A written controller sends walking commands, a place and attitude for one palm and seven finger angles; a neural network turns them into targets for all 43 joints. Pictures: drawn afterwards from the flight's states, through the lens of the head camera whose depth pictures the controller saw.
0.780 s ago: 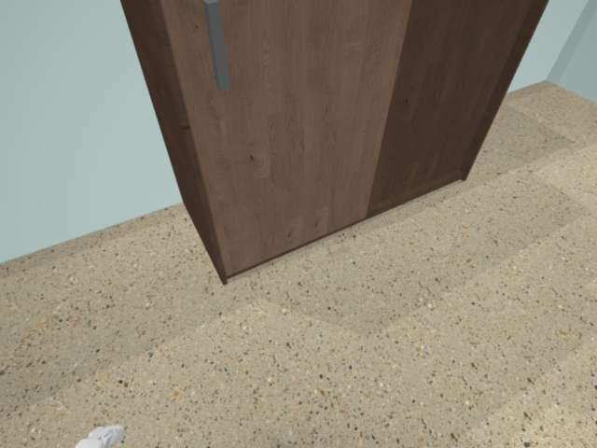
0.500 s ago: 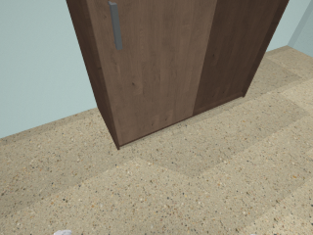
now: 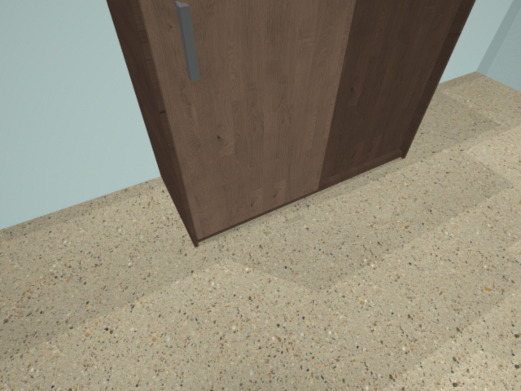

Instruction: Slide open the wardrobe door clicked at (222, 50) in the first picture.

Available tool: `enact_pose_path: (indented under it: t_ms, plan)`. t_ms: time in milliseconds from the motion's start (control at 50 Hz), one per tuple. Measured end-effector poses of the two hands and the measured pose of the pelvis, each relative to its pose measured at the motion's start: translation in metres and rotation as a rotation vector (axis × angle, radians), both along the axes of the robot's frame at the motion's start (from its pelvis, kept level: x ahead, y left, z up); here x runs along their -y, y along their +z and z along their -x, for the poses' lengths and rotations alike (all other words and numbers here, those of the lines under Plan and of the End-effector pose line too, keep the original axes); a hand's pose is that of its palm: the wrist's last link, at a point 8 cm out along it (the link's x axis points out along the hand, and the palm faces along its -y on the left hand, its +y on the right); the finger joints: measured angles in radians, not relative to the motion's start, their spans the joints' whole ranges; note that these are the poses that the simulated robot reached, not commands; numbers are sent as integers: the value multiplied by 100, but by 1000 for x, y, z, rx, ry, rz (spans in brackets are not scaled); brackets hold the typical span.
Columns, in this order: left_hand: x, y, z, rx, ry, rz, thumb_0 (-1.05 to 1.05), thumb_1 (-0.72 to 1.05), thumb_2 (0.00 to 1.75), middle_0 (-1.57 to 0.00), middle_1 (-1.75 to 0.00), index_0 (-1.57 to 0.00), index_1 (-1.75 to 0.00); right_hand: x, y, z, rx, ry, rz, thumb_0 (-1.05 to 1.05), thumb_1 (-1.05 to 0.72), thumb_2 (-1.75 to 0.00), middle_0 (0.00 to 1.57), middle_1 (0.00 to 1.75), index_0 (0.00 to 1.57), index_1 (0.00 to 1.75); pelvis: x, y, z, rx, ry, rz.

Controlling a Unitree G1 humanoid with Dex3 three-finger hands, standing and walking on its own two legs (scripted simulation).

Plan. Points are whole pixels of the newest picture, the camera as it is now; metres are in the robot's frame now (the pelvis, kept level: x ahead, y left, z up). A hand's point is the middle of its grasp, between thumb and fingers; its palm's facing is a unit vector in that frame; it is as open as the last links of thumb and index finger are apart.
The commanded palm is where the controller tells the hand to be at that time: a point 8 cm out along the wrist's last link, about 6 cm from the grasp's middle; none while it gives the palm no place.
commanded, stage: stand and wait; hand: left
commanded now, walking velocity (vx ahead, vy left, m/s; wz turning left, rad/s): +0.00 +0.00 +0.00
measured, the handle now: (186, 42) +0.88 +0.25 +0.15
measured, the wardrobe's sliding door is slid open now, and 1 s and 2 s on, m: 0.00 0.00 0.00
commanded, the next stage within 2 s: look at it before walking up in 0.04 s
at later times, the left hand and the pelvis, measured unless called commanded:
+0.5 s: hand out of the picture +0.07 +0.25 -0.15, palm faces -0.02 -0.94 -0.33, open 7.4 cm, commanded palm none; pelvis +0.00 +0.00 +0.00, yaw +0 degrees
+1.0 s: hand out of the picture +0.08 +0.23 -0.17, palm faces -0.08 -0.95 -0.30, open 7.4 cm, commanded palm none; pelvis +0.00 +0.00 -0.01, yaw -5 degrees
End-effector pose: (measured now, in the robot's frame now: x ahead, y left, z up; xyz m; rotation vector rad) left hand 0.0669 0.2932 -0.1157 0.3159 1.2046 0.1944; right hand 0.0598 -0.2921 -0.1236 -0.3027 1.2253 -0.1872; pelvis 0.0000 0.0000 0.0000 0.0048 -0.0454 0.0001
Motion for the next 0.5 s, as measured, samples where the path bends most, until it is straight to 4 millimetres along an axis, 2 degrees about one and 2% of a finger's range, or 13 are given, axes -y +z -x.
enact_pose_path:
  t_ms: [220,500]
  plan:
    - [4,2,-8,29,-9,6,0,90,90,-20,-30,-20,-30,0,2,-5,19,7,-3,0,-90,-89,20,30,20,30,2,1,2,0,1,1]
    - [3,-2,0,-11,-1,12,0,90,90,-20,-30,-20,-30,0,3,-5,-4,10,4,0,-90,-89,20,30,20,30,1,2,-1,-9,1,2]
